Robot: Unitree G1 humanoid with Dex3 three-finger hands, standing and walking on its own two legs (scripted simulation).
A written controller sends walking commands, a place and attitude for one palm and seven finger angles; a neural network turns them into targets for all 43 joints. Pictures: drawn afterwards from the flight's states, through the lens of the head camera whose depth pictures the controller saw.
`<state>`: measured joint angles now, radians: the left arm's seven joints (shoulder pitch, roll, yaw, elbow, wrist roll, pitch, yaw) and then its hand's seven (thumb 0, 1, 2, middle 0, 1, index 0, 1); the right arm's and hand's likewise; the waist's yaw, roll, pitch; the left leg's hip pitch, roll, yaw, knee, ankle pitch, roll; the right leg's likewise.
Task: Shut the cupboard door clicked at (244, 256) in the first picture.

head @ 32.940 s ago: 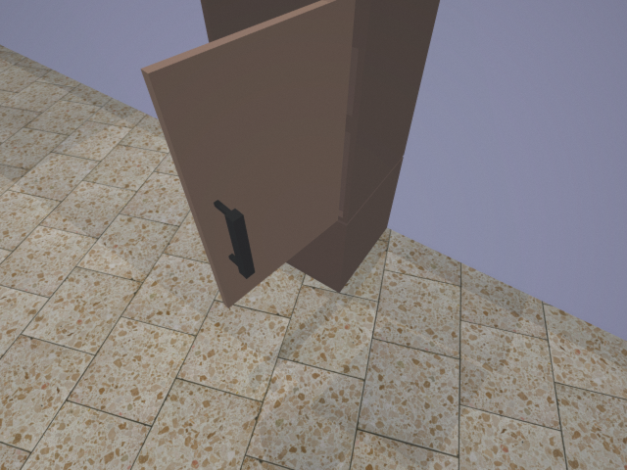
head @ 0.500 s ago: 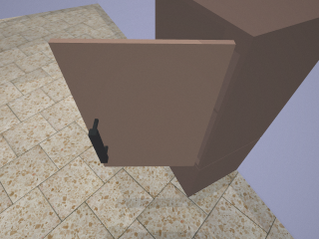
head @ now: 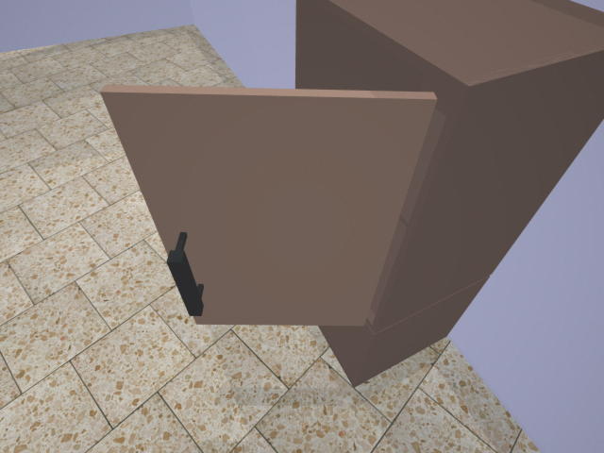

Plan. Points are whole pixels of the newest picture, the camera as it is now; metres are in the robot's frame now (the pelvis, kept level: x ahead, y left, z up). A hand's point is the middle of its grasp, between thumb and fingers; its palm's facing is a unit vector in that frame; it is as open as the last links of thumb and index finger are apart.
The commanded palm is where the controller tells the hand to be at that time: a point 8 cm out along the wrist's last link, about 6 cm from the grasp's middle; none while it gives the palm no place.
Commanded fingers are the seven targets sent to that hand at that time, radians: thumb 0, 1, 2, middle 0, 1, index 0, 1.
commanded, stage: come to a stop and stand still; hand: left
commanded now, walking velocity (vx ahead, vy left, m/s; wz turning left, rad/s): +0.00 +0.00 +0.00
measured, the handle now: (189, 276) +0.42 +0.23 -0.09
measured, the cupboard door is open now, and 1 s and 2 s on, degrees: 63 63 63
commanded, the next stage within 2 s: look again from close up in 0.46 s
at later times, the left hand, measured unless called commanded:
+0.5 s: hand out of the picture +0.04 +0.22 -0.17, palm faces -0.01 -0.97 -0.24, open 7.4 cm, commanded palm none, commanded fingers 0.00 0.90 0.90 -0.20 -0.30 -0.20 -0.30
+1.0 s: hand out of the picture -0.01 +0.20 -0.17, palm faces -0.01 -0.98 -0.21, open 7.4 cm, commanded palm none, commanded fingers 0.00 0.90 0.90 -0.20 -0.30 -0.20 -0.30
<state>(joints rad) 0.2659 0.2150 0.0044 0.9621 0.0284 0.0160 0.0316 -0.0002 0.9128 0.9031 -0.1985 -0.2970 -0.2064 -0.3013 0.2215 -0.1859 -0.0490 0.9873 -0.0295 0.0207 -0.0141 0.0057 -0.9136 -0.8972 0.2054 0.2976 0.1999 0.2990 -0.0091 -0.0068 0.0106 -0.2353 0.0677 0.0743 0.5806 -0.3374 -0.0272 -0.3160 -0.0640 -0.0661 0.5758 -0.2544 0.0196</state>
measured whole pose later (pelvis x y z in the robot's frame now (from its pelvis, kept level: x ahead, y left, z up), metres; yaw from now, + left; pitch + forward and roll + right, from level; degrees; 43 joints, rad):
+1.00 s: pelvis -0.01 +0.03 +0.01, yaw -1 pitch -2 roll +1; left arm 0.30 0.17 -0.01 1.07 0.02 0.00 0.04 0.00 0.90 0.90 -0.20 -0.30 -0.20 -0.30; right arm 0.25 -0.14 -0.03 1.13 -0.01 0.01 -0.01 0.00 -0.90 -0.90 0.20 0.30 0.20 0.30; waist 0.00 -0.02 0.05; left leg -0.17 0.02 0.11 0.47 -0.27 0.01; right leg -0.26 -0.10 -0.03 0.46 -0.17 0.06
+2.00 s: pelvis -0.03 +0.00 -0.12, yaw +4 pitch +19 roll -2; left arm 0.44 0.22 0.19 -0.10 -0.31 -0.33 -0.34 0.02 0.90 0.90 -0.76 -0.91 -0.76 -0.91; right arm 0.20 -0.16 0.00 0.53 0.02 -0.20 -0.05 0.01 -0.90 -0.90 0.21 0.30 0.20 0.30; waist 0.04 0.03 -0.15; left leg -1.07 0.05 -0.04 1.37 -0.62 -0.03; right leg -1.11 -0.07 -0.07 1.32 -0.53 0.01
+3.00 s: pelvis -0.02 +0.00 -0.12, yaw +4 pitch +20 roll -2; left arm 0.39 0.24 0.17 -0.06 -0.29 -0.39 -0.29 0.01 0.90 0.90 -1.30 -1.50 -1.30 -1.50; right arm 0.23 -0.24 -0.01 0.47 0.01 -0.14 -0.05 0.01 -0.90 -0.90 0.21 0.30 0.20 0.30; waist 0.00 0.02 -0.18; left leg -1.07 0.05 -0.04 1.36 -0.64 -0.03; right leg -1.10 -0.07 -0.06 1.30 -0.55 0.02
